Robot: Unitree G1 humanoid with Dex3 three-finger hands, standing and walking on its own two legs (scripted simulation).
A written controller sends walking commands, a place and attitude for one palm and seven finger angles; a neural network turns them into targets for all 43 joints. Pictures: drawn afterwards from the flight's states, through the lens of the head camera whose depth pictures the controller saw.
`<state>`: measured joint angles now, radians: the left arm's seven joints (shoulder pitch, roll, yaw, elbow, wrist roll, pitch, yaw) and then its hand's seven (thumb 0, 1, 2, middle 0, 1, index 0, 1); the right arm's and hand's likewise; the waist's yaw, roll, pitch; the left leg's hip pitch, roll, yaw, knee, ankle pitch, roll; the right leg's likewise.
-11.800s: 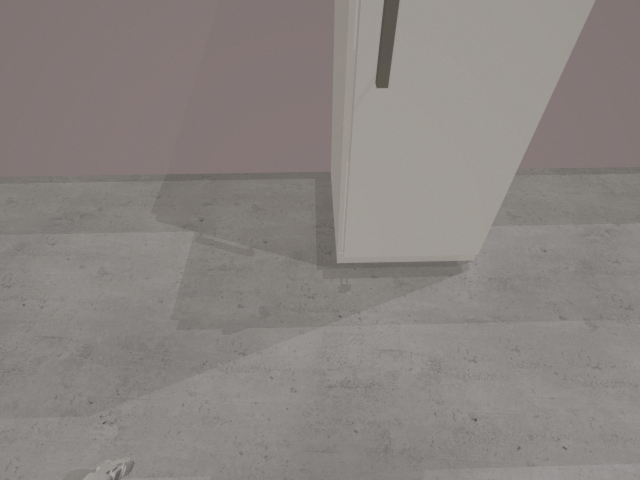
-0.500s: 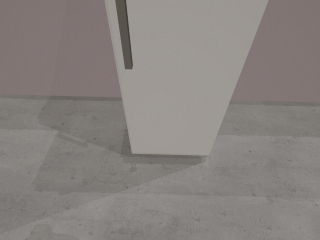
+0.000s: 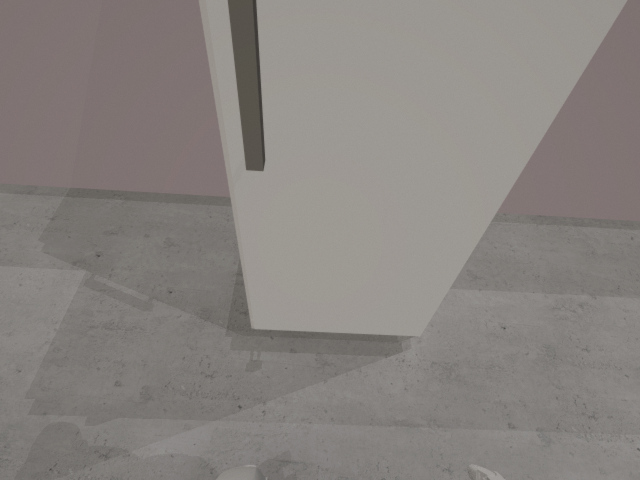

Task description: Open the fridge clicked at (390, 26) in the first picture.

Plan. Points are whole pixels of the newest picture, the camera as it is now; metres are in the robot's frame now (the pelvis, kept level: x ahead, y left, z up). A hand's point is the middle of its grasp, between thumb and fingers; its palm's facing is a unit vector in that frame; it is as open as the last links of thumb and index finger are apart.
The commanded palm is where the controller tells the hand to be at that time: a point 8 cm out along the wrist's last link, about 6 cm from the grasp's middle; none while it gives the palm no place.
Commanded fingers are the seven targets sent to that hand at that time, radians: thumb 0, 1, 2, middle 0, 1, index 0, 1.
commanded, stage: shuffle to correct the standing spot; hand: left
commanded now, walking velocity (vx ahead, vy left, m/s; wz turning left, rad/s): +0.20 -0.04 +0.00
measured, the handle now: (246, 7) +0.57 +0.16 +0.28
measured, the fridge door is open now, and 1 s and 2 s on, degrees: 0 0 0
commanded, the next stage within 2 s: come to a stop and stand still in 0.22 s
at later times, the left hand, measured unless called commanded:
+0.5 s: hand (226, 465) +0.16 +0.14 -0.14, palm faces +0.07 -0.97 -0.24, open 7.2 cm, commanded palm none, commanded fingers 0.00 0.90 0.90 -0.20 -0.30 -0.20 -0.30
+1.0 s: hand (204, 457) +0.17 +0.17 -0.16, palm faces +0.08 -0.97 -0.24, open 7.4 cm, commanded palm none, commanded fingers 0.00 0.90 0.90 -0.20 -0.30 -0.20 -0.30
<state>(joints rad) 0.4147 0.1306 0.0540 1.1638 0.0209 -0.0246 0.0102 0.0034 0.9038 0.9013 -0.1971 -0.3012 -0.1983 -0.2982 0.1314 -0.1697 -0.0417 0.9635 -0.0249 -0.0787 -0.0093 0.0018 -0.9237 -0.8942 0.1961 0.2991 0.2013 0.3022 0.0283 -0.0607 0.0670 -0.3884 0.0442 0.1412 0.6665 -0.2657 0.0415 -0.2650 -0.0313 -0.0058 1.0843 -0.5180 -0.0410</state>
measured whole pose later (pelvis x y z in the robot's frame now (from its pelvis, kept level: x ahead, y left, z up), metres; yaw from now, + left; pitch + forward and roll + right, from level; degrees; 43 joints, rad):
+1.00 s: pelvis +0.12 -0.03 +0.02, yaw +1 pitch +0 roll +0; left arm 0.20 0.20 0.07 1.00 0.02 0.05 0.03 0.00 0.91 0.90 -0.19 -0.30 -0.19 -0.30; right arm 0.13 -0.13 -0.03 0.96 -0.02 0.02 -0.03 -0.01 -0.91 -0.89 0.20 0.30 0.21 0.30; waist 0.01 -0.02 0.07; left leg -0.33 0.05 0.13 0.46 -0.13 0.03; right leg -0.35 -0.04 0.01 0.96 -0.48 0.03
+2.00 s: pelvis +0.04 +0.00 +0.01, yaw +1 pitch -4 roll -1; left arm 0.33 0.21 0.03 0.92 0.03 0.04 0.02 0.00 0.91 0.90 -0.19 -0.30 -0.20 -0.30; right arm 0.27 -0.21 -0.04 0.92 -0.03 0.03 -0.01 0.00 -0.90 -0.89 0.20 0.30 0.21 0.30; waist 0.00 0.04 -0.04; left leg -0.28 0.00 0.11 0.54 -0.23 0.07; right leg -0.22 -0.06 -0.03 0.62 -0.43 0.00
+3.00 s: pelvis -0.08 +0.03 +0.02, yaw +0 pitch -1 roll +0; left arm 0.38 0.12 0.06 1.05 0.02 0.02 0.02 0.00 0.90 0.90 -0.20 -0.30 -0.20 -0.30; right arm 0.44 -0.13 -0.06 1.04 -0.03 0.01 -0.02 0.00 -0.91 -0.89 0.20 0.30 0.20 0.30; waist -0.01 0.00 -0.04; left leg -0.22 0.03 0.08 0.48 -0.28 0.02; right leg -0.32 -0.01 -0.10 0.58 -0.32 -0.04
